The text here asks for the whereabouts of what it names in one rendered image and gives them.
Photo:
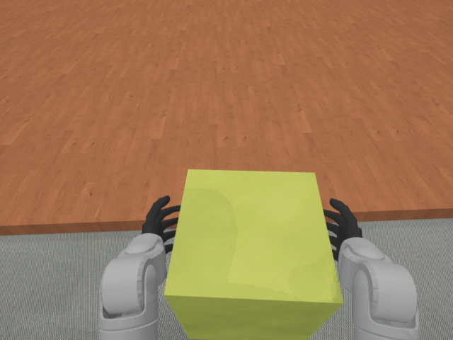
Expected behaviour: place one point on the carton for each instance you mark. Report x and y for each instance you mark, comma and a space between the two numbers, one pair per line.
251, 258

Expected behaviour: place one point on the right robot forearm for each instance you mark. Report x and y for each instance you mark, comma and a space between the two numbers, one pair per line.
384, 294

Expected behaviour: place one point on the left robot forearm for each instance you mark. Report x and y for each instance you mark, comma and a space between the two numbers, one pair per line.
128, 306

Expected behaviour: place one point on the right robot hand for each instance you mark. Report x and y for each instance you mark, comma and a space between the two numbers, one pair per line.
347, 225

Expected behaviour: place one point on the left robot hand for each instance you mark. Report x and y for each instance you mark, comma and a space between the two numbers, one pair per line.
154, 223

